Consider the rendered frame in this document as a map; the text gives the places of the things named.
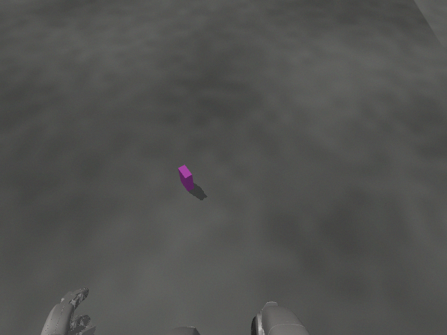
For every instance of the carton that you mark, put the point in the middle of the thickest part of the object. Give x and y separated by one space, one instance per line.
186 177

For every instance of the left robot hand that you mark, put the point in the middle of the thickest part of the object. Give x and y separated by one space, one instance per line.
61 319

